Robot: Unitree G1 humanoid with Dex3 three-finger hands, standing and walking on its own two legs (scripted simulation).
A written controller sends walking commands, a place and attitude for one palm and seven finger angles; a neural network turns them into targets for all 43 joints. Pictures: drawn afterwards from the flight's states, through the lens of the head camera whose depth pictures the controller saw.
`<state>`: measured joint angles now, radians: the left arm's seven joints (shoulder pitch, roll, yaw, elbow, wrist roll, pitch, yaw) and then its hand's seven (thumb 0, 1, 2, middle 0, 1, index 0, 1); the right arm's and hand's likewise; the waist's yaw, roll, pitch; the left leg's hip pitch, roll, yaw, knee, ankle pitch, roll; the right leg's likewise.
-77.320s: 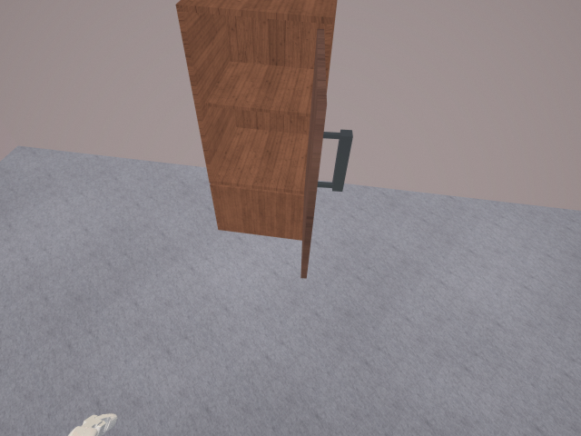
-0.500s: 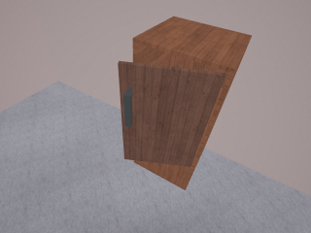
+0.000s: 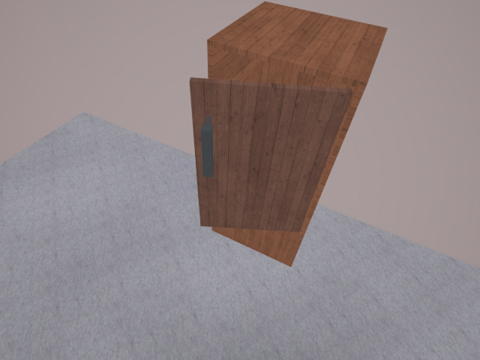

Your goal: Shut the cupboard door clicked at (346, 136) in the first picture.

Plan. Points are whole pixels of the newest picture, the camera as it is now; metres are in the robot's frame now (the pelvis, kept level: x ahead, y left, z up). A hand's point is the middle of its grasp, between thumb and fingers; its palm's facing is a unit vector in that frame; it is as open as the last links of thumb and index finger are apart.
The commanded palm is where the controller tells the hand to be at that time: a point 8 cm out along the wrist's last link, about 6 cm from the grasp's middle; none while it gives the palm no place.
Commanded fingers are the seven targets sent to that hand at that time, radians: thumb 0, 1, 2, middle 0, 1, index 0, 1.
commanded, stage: come to a stop and stand still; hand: left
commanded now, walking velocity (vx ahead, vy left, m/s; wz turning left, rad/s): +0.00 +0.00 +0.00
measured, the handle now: (208, 147) +0.62 +0.11 -0.03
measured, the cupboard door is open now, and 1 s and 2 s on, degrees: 24 24 24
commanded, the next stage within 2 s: look again from close up in 0.20 s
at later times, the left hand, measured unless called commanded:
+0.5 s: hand out of the picture +0.00 +0.15 -0.18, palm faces +0.04 -0.99 -0.12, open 7.4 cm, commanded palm none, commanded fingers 0.00 0.90 0.90 -0.20 -0.30 -0.20 -0.30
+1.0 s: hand out of the picture +0.02 +0.15 -0.18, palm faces +0.03 -0.99 -0.14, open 7.3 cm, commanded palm none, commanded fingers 0.00 0.90 0.90 -0.20 -0.30 -0.20 -0.30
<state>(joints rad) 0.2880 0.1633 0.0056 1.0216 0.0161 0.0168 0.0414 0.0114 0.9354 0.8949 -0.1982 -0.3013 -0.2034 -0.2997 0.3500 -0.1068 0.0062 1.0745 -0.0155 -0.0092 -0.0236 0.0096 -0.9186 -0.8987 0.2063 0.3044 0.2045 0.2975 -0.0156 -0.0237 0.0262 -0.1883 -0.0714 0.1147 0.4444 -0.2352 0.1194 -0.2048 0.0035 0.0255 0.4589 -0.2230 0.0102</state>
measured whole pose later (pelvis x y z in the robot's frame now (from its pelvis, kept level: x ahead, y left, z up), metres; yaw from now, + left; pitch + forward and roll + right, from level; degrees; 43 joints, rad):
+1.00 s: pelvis +0.04 +0.00 +0.00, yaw +1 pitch -1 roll +0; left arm 0.31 0.13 -0.02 1.11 0.01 0.00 0.04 0.01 0.92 0.89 -0.20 -0.30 -0.20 -0.30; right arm 0.31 -0.11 0.02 1.14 -0.01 -0.03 -0.04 0.00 -0.91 -0.90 0.20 0.30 0.20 0.30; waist 0.00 -0.03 0.04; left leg -0.12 -0.09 0.10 0.38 -0.25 0.11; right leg -0.15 -0.01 0.02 0.44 -0.26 0.01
